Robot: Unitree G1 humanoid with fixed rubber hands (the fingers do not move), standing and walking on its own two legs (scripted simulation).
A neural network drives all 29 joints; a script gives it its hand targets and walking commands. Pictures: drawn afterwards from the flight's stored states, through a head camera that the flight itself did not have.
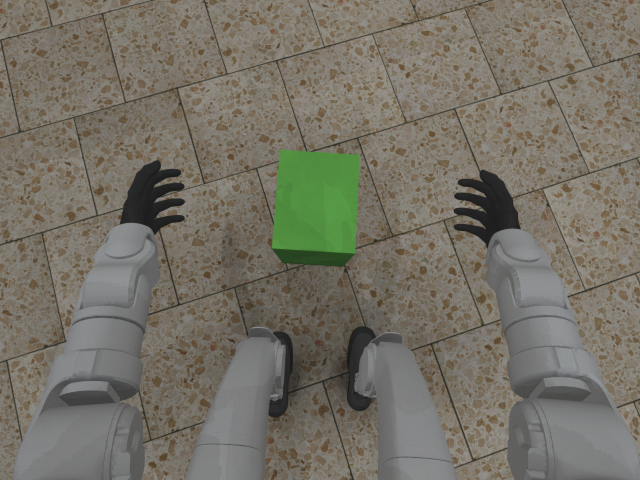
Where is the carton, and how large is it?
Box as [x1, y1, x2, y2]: [272, 150, 359, 266]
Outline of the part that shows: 280,150 272,240 273,250 282,262 342,266 353,255 355,247 359,155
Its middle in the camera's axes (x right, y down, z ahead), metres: -0.01 -0.05 +0.92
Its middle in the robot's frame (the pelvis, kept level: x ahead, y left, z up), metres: +0.50 +0.03 -0.53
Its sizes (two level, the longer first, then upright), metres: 0.203 0.163 0.294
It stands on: the floor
